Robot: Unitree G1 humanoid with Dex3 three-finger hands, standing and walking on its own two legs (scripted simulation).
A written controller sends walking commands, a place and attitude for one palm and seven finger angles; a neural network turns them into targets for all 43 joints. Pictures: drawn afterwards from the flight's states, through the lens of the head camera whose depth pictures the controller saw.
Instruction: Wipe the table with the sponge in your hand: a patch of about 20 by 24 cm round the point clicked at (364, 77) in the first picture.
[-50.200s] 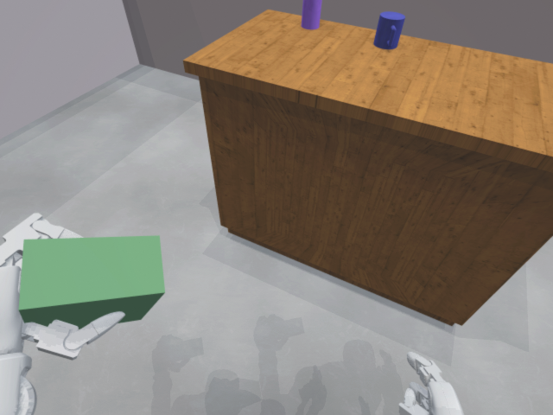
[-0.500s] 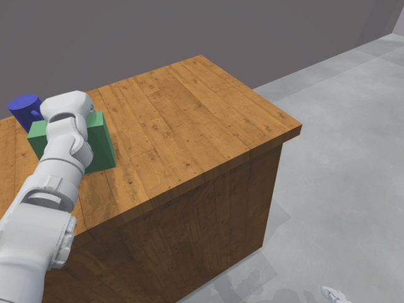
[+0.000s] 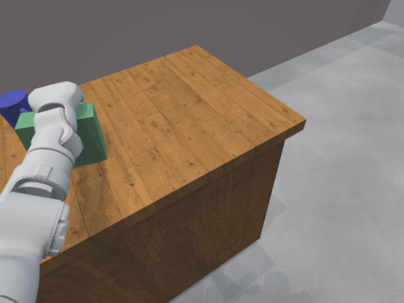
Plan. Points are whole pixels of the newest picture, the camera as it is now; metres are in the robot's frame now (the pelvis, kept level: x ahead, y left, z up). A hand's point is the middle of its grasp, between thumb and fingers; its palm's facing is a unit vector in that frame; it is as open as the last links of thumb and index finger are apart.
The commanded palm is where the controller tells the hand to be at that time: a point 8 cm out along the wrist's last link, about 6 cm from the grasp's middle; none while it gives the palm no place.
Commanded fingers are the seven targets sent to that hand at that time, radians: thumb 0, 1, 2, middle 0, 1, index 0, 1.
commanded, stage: wipe back along the third lane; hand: left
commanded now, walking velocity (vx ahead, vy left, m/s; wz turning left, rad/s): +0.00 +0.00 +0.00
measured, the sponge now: (69, 145) +0.43 +0.29 +0.11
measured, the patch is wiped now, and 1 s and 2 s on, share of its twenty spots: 0.95 1.00 1.00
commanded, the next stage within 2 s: slide back across to the middle lane in 1.64 s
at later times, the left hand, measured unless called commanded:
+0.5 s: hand (66, 129) +0.43 +0.27 +0.16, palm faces +0.07 -0.03 -1.00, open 10.1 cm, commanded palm +0.38 +0.26 +0.17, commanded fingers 0.00 0.10 1.30 -1.20 -1.60 -1.20 -1.60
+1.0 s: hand (64, 138) +0.40 +0.27 +0.16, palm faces +0.23 -0.10 -0.97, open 10.1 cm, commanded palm +0.33 +0.23 +0.17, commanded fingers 0.00 0.10 1.30 -1.20 -1.60 -1.20 -1.60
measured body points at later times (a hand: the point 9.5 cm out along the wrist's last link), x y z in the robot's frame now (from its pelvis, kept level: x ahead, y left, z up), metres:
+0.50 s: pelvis +0.02 +0.05 +0.01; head +0.01 +0.02 +0.46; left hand +0.42 +0.27 +0.21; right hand +0.24 -0.18 -0.09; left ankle +0.01 +0.15 -0.73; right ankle +0.02 -0.04 -0.73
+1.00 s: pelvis +0.05 +0.07 +0.00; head +0.02 +0.04 +0.45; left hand +0.38 +0.27 +0.21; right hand +0.30 -0.11 -0.07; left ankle +0.01 +0.15 -0.73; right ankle +0.02 -0.03 -0.73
